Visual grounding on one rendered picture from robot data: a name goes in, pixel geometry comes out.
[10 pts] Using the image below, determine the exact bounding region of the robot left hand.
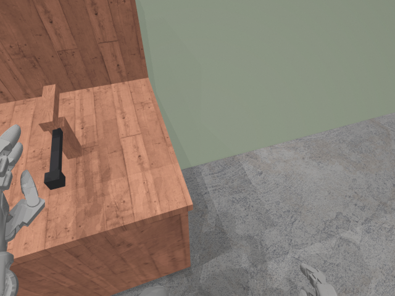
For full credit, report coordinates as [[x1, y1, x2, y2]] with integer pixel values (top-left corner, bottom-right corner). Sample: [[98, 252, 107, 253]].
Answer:
[[0, 125, 45, 252]]

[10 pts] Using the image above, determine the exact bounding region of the left robot forearm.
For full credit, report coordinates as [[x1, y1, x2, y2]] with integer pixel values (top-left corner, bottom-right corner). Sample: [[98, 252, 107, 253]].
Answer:
[[0, 252, 19, 296]]

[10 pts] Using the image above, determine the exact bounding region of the counter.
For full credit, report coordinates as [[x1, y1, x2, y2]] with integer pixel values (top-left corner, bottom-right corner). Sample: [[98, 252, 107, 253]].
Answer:
[[0, 0, 193, 296]]

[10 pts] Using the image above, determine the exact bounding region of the robot right hand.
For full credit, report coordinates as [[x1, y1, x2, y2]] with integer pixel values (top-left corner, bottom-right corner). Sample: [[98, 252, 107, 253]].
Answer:
[[299, 263, 338, 296]]

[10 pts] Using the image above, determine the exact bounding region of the tap lever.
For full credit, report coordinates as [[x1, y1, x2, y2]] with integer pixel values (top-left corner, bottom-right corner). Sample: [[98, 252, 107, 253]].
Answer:
[[44, 128, 65, 190]]

